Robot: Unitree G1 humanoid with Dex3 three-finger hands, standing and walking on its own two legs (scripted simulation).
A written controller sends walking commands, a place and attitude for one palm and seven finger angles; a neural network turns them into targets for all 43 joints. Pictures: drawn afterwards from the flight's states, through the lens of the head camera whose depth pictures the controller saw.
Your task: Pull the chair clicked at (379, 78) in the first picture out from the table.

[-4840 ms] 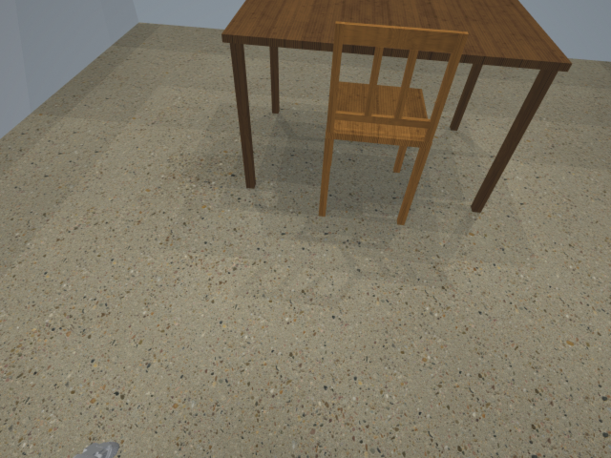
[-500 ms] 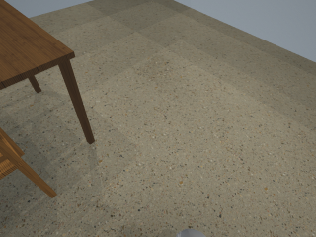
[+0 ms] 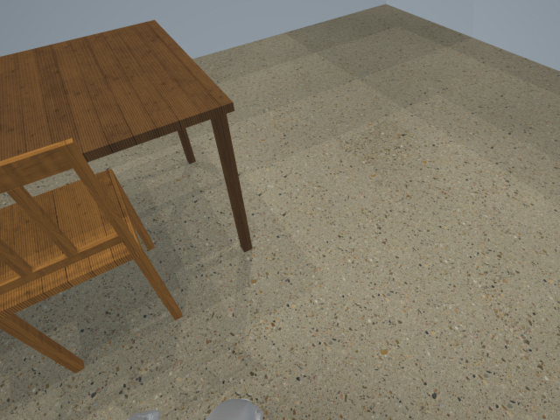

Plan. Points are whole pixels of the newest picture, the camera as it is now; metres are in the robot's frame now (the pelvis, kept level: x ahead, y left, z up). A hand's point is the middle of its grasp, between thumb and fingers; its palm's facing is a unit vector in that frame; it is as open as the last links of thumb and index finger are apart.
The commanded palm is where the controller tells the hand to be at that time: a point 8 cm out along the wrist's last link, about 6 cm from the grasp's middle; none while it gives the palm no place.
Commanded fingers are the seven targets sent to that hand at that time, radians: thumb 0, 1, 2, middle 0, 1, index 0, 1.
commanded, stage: turn to face it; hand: left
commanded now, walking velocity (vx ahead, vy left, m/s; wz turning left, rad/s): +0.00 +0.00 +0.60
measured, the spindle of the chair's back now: out of the picture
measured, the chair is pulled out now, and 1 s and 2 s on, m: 0.00 0.00 0.00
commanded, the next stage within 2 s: take the last steps up to it in 0.82 s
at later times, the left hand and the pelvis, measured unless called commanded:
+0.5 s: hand out of the picture -0.04 +0.28 -0.17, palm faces +0.33 -0.91 -0.26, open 7.4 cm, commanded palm none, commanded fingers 0.00 0.90 0.90 -0.20 -0.30 -0.20 -0.30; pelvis -0.03 +0.05 +0.00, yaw +17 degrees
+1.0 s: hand out of the picture -0.07 +0.19 -0.15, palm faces +0.49 -0.84 -0.24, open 7.3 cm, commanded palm none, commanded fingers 0.00 0.90 0.90 -0.20 -0.30 -0.20 -0.30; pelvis -0.04 +0.00 +0.01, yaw +29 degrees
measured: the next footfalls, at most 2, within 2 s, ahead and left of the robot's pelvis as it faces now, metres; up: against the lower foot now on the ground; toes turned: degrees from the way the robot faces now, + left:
left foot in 0.28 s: +0.00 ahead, +0.15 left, +0.00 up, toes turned +18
right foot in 0.76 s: +0.04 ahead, -0.08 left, +0.00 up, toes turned +21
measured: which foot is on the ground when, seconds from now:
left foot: up 0.00-0.26, down 0.28-0.76, up 0.78-1.00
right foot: down 0.00-0.28, up 0.30-0.74, down 0.76-1.00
